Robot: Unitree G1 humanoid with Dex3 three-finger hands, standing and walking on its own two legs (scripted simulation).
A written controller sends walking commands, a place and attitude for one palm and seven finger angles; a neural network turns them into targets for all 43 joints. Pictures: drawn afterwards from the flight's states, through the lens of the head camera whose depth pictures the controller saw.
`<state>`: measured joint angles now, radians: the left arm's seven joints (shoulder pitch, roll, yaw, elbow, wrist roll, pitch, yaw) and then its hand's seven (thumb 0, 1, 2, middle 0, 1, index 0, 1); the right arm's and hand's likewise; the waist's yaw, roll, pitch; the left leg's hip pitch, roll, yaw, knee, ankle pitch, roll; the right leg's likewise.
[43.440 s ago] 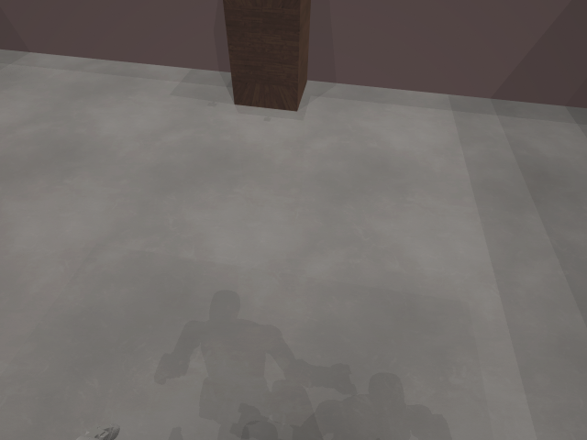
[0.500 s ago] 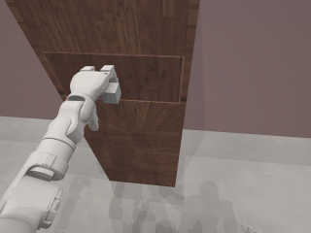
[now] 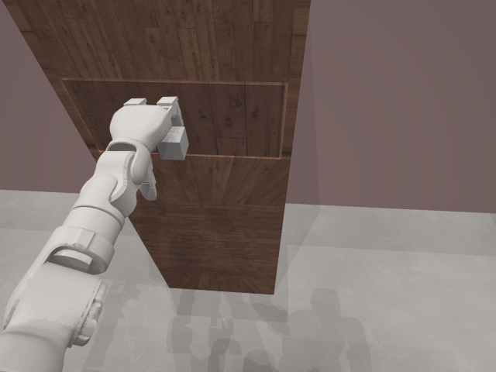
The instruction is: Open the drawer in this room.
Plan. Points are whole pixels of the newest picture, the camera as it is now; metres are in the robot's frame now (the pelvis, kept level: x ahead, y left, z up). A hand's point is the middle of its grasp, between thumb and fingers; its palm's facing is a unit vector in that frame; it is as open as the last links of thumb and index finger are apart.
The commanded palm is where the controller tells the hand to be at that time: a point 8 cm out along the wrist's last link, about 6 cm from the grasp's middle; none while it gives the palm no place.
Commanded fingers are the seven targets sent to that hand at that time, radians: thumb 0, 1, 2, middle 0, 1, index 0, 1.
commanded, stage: lift the fingers back up to retry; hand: left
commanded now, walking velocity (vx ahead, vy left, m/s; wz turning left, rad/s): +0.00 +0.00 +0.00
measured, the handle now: (175, 135) +0.50 +0.15 +0.11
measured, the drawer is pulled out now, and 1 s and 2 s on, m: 0.00 0.00 0.00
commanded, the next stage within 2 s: re-aim the fingers above the handle in 0.88 s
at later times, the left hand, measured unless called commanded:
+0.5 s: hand (153, 133) +0.46 +0.17 +0.15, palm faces +0.02 -0.03 -1.00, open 13.7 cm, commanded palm +0.44 +0.18 +0.22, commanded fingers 0.00 -0.50 0.30 -0.30 -1.20 -0.30 -1.20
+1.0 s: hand (146, 123) +0.45 +0.17 +0.18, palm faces -0.02 -0.02 -1.00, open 13.8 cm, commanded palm +0.43 +0.17 +0.25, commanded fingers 0.00 -0.50 0.30 -0.30 -1.20 -0.30 -1.20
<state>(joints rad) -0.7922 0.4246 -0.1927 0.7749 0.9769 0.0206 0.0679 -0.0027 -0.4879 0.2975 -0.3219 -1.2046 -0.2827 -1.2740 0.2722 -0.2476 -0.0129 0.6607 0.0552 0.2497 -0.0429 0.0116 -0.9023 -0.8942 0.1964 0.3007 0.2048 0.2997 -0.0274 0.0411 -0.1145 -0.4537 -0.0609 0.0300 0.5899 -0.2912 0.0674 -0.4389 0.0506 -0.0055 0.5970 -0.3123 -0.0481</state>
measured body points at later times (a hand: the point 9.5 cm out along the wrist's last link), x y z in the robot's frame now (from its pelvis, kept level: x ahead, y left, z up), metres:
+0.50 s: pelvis +0.01 +0.00 +0.00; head +0.03 -0.02 +0.45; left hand +0.46 +0.17 +0.20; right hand +0.09 -0.26 -0.13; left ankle +0.00 +0.08 -0.73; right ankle -0.01 -0.09 -0.73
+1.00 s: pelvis +0.01 -0.01 +0.01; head +0.03 -0.03 +0.46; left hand +0.45 +0.17 +0.23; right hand +0.16 -0.25 -0.11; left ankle +0.00 +0.08 -0.73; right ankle -0.01 -0.09 -0.73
